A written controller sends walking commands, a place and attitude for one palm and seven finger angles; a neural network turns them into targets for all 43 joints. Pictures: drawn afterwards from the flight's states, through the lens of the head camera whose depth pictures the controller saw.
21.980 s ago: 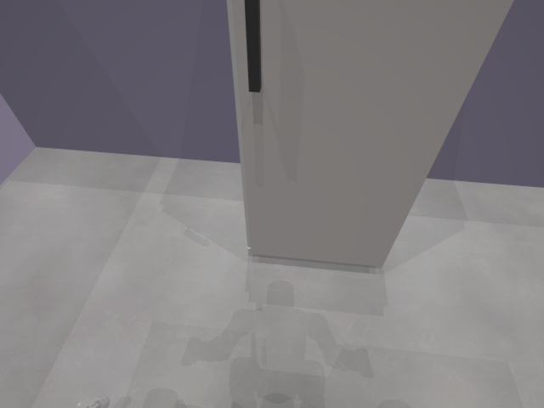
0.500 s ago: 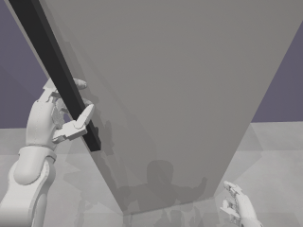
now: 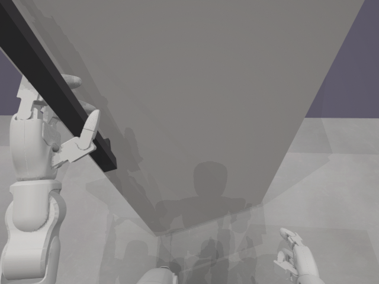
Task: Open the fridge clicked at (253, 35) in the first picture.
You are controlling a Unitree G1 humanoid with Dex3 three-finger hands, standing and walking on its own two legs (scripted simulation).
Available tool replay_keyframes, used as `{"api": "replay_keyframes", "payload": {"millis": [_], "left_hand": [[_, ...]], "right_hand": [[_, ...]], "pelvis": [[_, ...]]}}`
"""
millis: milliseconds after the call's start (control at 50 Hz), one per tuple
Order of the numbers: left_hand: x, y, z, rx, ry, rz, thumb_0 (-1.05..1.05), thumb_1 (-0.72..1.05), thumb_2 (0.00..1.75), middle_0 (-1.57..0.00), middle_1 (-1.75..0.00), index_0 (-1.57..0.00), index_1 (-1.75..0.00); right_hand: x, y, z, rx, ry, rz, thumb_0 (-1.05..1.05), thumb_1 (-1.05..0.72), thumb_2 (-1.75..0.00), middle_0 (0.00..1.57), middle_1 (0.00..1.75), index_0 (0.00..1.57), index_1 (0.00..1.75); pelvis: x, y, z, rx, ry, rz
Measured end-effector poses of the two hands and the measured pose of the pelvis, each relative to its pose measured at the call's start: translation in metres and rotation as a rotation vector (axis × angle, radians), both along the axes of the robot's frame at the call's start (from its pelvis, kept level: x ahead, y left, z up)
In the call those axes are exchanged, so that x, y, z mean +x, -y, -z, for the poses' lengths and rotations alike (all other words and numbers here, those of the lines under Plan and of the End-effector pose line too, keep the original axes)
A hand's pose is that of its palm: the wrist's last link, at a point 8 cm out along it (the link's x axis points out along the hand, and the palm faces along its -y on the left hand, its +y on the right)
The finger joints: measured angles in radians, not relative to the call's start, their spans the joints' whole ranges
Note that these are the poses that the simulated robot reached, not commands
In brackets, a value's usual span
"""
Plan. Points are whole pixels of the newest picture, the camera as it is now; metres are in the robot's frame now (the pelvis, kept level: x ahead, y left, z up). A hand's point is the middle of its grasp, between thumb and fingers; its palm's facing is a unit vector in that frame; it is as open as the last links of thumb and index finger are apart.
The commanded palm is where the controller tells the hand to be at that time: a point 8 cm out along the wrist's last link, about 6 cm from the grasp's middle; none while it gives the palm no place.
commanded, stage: walk backward, drawing the door open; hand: left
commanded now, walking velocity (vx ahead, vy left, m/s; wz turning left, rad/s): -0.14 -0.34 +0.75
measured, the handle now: (64, 91) +0.34 +0.17 +0.26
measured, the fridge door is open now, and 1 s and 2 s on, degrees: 20 52 77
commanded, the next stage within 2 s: stop walking and hold the door back in 1.50 s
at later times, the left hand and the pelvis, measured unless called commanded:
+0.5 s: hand (112, 204) +0.20 +0.09 +0.21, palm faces +0.39 -0.88 -0.26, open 8.0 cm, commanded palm +0.14 +0.13 +0.22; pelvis -0.08 -0.14 -0.01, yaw +21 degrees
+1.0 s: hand out of the picture +0.11 -0.03 +0.21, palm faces +0.72 -0.66 -0.21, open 7.8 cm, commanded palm +0.04 -0.01 +0.22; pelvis -0.04 -0.35 -0.02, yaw +43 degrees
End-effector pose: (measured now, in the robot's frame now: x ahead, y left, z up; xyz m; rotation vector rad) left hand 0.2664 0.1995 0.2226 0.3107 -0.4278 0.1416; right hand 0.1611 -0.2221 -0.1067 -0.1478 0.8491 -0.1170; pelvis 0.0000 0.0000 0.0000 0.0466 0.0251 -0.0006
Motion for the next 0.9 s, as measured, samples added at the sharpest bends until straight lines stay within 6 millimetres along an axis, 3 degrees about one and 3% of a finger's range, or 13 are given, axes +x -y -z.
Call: {"api": "replay_keyframes", "payload": {"millis": [200,300,380,500,620,720,820,900], "left_hand": [[-0.039,0.016,0.005,0.021,0.048,-0.012,-0.19,0.55,0.64,-0.44,-1.4,-0.16,-1.18],[-0.054,0.025,0.003,0.012,0.026,-0.035,-0.17,0.55,0.65,-0.43,-1.4,-0.16,-1.19],[-0.071,0.038,0.004,-0.002,0.025,-0.076,-0.16,0.53,0.7,-0.43,-1.4,-0.16,-1.21],[-0.108,0.069,0.005,0.009,0.042,-0.194,-0.18,0.52,0.74,-0.46,-1.4,-0.14,-1.23],[-0.142,0.101,0.004,-0.009,0.045,-0.265,-0.17,0.51,0.75,-0.45,-1.4,-0.16,-1.23],[-0.163,0.122,0.006,0.001,0.064,-0.308,-0.18,0.52,0.71,-0.46,-1.4,-0.17,-1.19],[-0.181,0.145,0.006,-0.006,0.048,-0.372,-0.17,0.52,0.72,-0.46,-1.4,-0.15,-1.19],[-0.197,0.17,0.006,-0.027,0.048,-0.453,-0.16,0.52,0.75,-0.46,-1.4,-0.15,-1.23]], "right_hand": [[-0.02,-0.001,0.008,-0.024,0.058,-0.09,0.01,-0.9,-0.9,0.2,0.3,0.2,0.3],[-0.034,-0.005,0.014,0.036,-0.004,-0.196,0.01,-0.9,-0.9,0.2,0.3,0.2,0.3],[-0.038,0.009,0.019,0.066,-0.046,-0.278,0.01,-0.9,-0.9,0.2,0.3,0.2,0.3],[-0.02,0.054,0.027,0.09,-0.019,-0.333,0.01,-0.9,-0.89,0.21,0.3,0.2,0.3],[0.008,0.097,0.005,-0.039,0.019,-0.409,0.01,-0.9,-0.9,0.2,0.3,0.2,0.3],[0.032,0.11,-0.005,-0.079,0.104,-0.489,0.01,-0.9,-0.9,0.2,0.3,0.2,0.3],[0.037,0.114,-0.011,-0.019,0.081,-0.604,0.01,-0.91,-0.9,0.2,0.3,0.2,0.3],[0.042,0.124,-0.005,0.032,0.046,-0.692,0.01,-0.9,-0.9,0.2,0.3,0.2,0.3]], "pelvis": [[-0.04,0.015,0.018,-0.014,0.0,-0.128],[-0.063,0.046,0.008,-0.038,0.026,-0.229],[-0.073,0.081,0.008,-0.062,0.025,-0.273],[-0.078,0.138,0.015,-0.07,0.056,-0.365],[-0.078,0.174,0.006,-0.006,0.02,-0.466],[-0.082,0.202,0.015,-0.019,-0.007,-0.557],[-0.081,0.25,0.004,-0.034,0.037,-0.637],[-0.069,0.291,0.004,-0.057,0.05,-0.678]]}}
